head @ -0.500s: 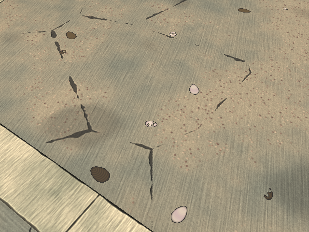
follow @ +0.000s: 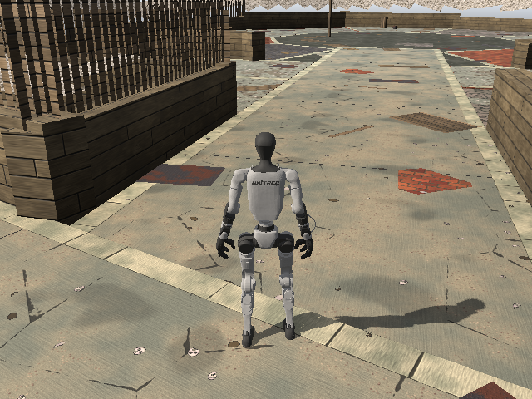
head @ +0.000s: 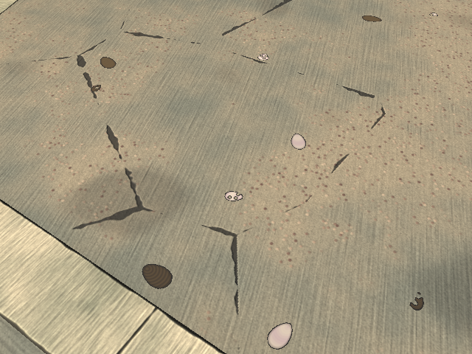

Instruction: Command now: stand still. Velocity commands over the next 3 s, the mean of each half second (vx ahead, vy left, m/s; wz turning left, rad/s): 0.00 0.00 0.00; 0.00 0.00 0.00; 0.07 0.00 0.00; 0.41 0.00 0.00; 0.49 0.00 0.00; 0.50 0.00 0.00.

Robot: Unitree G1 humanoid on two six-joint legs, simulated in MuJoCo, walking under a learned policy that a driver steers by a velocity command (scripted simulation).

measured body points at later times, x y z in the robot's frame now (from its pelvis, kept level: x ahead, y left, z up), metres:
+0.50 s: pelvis +0.00 +0.00 +0.00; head +0.01 +0.00 +0.45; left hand +0.02 +0.25 -0.15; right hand -0.01 -0.24 -0.15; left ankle -0.04 +0.11 -0.74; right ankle +0.03 -0.15 -0.74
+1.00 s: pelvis +0.00 -0.01 +0.00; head +0.01 -0.01 +0.45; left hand +0.00 +0.23 -0.16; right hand -0.04 -0.23 -0.16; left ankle -0.04 +0.11 -0.74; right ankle +0.03 -0.15 -0.74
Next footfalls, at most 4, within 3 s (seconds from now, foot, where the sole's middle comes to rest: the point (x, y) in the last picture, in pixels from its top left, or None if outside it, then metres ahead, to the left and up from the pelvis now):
2.00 left None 0.44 0.10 -0.77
2.62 right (303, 293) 0.76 -0.19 -0.89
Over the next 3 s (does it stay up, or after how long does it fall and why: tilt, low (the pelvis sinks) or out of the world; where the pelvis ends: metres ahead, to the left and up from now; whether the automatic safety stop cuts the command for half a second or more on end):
stays up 0.82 -0.09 -0.11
